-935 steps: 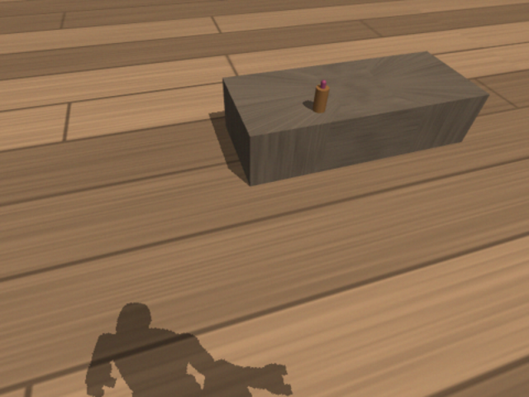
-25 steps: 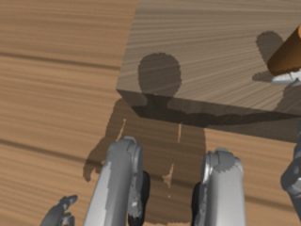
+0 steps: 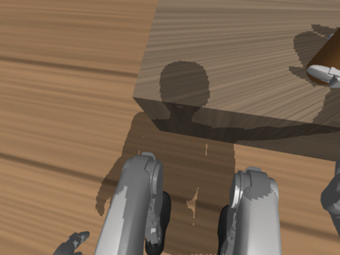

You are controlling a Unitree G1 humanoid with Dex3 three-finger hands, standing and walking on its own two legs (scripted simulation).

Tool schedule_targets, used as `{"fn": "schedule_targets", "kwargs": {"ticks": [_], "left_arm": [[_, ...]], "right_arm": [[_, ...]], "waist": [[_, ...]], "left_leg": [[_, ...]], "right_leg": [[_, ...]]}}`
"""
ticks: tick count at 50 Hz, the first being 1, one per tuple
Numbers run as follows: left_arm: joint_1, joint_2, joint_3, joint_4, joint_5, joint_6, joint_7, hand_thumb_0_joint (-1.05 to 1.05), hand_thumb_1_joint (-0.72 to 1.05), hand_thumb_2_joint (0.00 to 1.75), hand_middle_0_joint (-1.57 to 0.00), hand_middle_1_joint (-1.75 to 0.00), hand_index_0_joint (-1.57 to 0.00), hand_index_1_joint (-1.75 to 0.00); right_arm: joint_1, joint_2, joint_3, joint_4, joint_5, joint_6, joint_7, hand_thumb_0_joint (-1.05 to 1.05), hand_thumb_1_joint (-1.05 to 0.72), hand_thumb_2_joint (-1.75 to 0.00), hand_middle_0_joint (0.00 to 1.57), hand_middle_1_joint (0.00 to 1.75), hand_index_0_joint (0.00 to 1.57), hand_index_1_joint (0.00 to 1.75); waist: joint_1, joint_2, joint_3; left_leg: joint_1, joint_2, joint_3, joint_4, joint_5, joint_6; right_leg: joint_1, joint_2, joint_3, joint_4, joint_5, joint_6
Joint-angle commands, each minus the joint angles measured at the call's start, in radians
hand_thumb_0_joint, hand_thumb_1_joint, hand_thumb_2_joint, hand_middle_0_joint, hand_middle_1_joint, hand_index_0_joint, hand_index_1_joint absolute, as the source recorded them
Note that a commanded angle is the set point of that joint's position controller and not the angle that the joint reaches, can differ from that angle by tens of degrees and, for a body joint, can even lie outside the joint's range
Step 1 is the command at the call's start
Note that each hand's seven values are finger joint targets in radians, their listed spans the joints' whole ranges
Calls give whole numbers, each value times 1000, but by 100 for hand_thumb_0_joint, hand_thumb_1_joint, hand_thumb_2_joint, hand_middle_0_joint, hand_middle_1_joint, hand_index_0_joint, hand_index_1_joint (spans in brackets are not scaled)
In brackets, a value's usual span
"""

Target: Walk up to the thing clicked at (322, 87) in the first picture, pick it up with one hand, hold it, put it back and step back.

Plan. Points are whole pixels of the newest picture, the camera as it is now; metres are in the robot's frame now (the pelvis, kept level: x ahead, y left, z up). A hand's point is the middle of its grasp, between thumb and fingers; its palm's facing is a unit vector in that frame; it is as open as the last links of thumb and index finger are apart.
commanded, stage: close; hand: right
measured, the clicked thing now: out of the picture +0.53 -0.27 +0.03
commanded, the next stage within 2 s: settle in 0.08 s
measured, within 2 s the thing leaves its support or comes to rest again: leaves its support in 0.48 s
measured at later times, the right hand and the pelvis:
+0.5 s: hand out of the picture +0.52 -0.27 +0.02, palm faces +0.25 +0.97 -0.03, open 9.7 cm; pelvis +0.00 +0.00 +0.02, yaw -1 degrees
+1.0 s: hand out of the picture +0.53 -0.27 +0.09, palm faces +0.26 +0.97 -0.02, open 9.8 cm; pelvis +0.01 +0.00 +0.09, yaw -1 degrees
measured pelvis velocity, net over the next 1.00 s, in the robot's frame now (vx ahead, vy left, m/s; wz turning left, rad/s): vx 0.01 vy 0.00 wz -0.02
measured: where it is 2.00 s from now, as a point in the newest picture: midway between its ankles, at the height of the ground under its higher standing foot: (190, 242)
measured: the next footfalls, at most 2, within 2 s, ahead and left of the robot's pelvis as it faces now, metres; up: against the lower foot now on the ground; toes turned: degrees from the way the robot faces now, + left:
none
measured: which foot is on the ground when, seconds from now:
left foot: down 0.00-1.00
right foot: down 0.00-1.00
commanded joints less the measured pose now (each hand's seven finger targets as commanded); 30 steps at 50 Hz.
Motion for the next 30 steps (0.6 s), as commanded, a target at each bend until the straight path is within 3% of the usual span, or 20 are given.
{"fn": "schedule_targets", "kwargs": {"ticks": [1, 3, 4, 6, 7, 9, 10, 11, 13, 14, 16, 17, 18, 19, 22, 25, 28, 30], "left_arm": [[190, 227, 88, -26, 0, -10, 16, 0, 89, 91, -20, -29, -19, -29], [178, 225, 88, -23, 0, -12, 17, 0, 88, 91, -20, -29, -20, -30], [174, 229, 87, -21, 1, -14, 17, 0, 88, 91, -20, -29, -20, -30], [180, 232, 90, -27, 0, -13, 17, 0, 89, 90, -20, -29, -20, -29], [177, 234, 89, -24, 1, -13, 16, 0, 89, 90, -20, -30, -20, -30], [184, 227, 92, -26, 3, -13, 16, 0, 89, 90, -20, -29, -20, -29], [186, 225, 89, -28, 2, -13, 15, 0, 87, 92, -21, -30, -20, -31], [191, 227, 95, -30, 0, -12, 16, 0, 88, 91, -21, -30, -21, -31], [190, 228, 98, -33, -3, -7, 17, 0, 87, 92, -21, -30, -20, -31], [188, 228, 101, -28, -5, -6, 19, 0, 87, 91, -21, -30, -20, -31], [186, 227, 105, -25, -5, -5, 21, 0, 87, 92, -21, -30, -20, -31], [199, 226, 106, -25, -7, -5, 23, 0, 87, 92, -21, -30, -20, -31], [194, 219, 108, -25, -7, -4, 25, 0, 87, 92, -21, -30, -20, -31], [194, 217, 111, -23, -9, -4, 25, 0, 87, 92, -21, -30, -20, -31], [188, 212, 120, -19, -16, -8, 30, 0, 87, 92, -21, -30, -20, -31], [191, 204, 129, -12, -22, -13, 42, 0, 88, 92, -20, -30, -20, -30], [179, 189, 132, -2, -29, -25, 51, 0, 88, 92, -20, -29, -19, -30], [164, 183, 129, -5, -35, -34, 56, 0, 88, 92, -20, -29, -19, -30]], "right_arm": [[-415, -282, -12, -226, 12, -72, -11, 0, 1, -73, 111, 95, 111, 95], [-386, -231, 6, -175, 16, -69, -12, 0, -7, -80, 116, 100, 116, 100], [-391, -243, -2, -186, 17, -74, -15, 0, -11, -84, 119, 104, 119, 104], [-361, -266, -8, -185, 9, -75, -16, 0, -18, -90, 122, 110, 122, 110], [-345, -234, 9, -177, 9, -77, -11, 0, -20, -96, 125, 115, 125, 115], [-356, -249, 1, -213, 10, -82, -11, 0, -24, -106, 130, 124, 130, 124], [-312, -240, -5, -168, 12, -76, -12, 0, -26, -114, 127, 132, 130, 132], [-335, -269, -23, -241, 14, -80, -11, 0, -31, -122, 129, 138, 132, 138], [-378, -283, -19, -302, 12, -78, -12, 0, -33, -136, 132, 145, 136, 145], [-350, -267, -16, -253, 11, -68, -15, 0, -37, -140, 135, 149, 139, 149], [-423, -276, -16, -349, 17, -73, -19, 0, -39, -146, 138, 155, 142, 155], [-353, -289, -35, -286, 13, -58, -27, 0, -38, -148, 138, 156, 142, 156], [-421, -299, -33, -402, 19, -67, -29, 0, -36, -150, 139, 158, 143, 158], [-386, -284, -25, -350, 17, -55, -33, 0, -34, -148, 138, 157, 143, 157], [-465, -304, -29, -491, 28, -57, -41, 0, -30, -147, 139, 157, 144, 158], [-444, -316, -39, -543, 35, -49, -55, 0, -26, -147, 141, 159, 147, 159], [-438, -251, -3, -478, 48, -29, -63, 0, -20, -144, 137, 156, 143, 156], [-439, -249, 8, -473, 47, -26, -63, 0, -19, -144, 138, 156, 144, 156]], "waist": [[3, -261, -692], [16, -227, -651], [6, -240, -629], [-3, -245, -660], [-2, -251, -650], [-6, -257, -704], [-6, -228, -698], [-15, -235, -744], [-19, -283, -784], [-14, -260, -781], [-19, -293, -797], [-20, -266, -795], [-28, -294, -836], [-25, -279, -832], [-33, -331, -878], [-41, -320, -906], [-16, -265, -822], [-21, -259, -773]], "left_leg": [[370, -34, -1, -207, 182, 28], [340, -36, 3, -208, 151, 27], [320, -36, 2, -208, 127, 29], [342, -36, 0, -212, 137, 28], [329, -34, 5, -200, 148, 29], [374, -32, -1, -205, 175, 28], [392, -33, 1, -207, 188, 26], [420, -32, -2, -206, 215, 25], [425, -30, -6, -207, 225, 28], [419, -33, -5, -213, 221, 28], [422, -32, -11, -222, 221, 30], [452, -30, -11, -229, 253, 26], [463, -30, -17, -235, 260, 26], [476, -30, -19, -245, 269, 26], [476, -28, -22, -255, 261, 31], [509, -29, -26, -281, 285, 31], [523, -32, -36, -337, 240, 28], [510, -31, -39, -359, 191, 29]], "right_leg": [[476, 5, 1, -271, 167, -1], [454, 6, 5, -275, 130, -3], [440, 7, 7, -285, 99, -3], [459, 8, 1, -283, 112, -2], [475, 7, 11, -292, 125, 2], [483, 8, -1, -277, 159, 0], [469, 9, -3, -272, 175, -2], [493, 7, -5, -270, 208, 0], [533, 7, -5, -283, 225, 4], [548, 5, -4, -285, 226, 3], [566, 6, -5, -292, 225, 4], [574, 5, -10, -292, 260, 3], [594, 5, -12, -294, 267, 3], [606, 4, -18, -297, 277, 1], [662, 5, -10, -334, 281, 7], [726, 2, -11, -355, 315, 7], [666, 3, -17, -383, 232, -3], [631, 5, -18, -412, 168, -4]]}}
